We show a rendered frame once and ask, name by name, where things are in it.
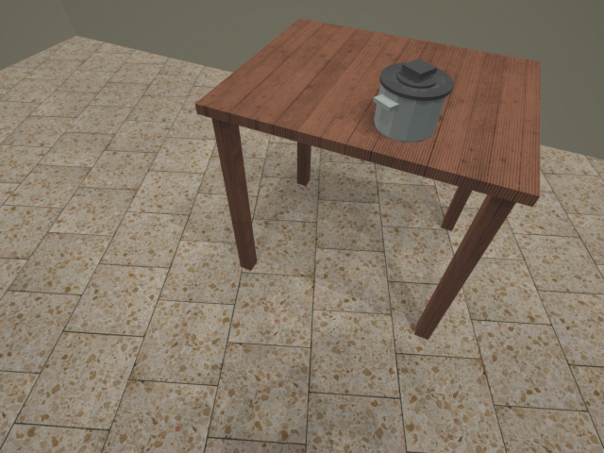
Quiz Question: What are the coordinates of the table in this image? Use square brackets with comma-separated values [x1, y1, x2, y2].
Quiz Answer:
[195, 18, 541, 340]

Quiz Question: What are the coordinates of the pot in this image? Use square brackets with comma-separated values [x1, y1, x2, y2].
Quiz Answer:
[373, 83, 445, 143]

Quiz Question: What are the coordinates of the knob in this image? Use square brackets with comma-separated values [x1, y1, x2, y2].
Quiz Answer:
[401, 59, 437, 79]

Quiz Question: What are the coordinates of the lid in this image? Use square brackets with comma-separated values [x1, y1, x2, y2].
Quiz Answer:
[379, 62, 454, 101]

